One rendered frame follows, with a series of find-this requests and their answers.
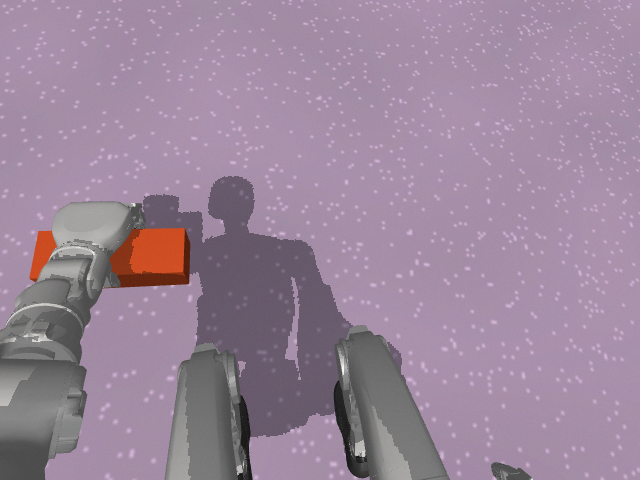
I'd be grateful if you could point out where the right robot foot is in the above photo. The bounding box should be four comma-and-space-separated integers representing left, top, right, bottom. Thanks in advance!
334, 380, 369, 478

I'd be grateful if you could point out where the carton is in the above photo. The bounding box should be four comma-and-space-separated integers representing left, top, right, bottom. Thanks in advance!
29, 228, 190, 288

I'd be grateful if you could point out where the left robot hand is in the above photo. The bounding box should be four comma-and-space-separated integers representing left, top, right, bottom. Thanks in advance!
52, 201, 146, 288

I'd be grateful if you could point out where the left robot arm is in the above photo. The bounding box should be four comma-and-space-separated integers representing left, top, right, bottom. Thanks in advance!
0, 242, 110, 480

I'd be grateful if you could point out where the right robot hand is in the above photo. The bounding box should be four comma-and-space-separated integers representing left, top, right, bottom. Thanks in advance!
491, 462, 533, 480

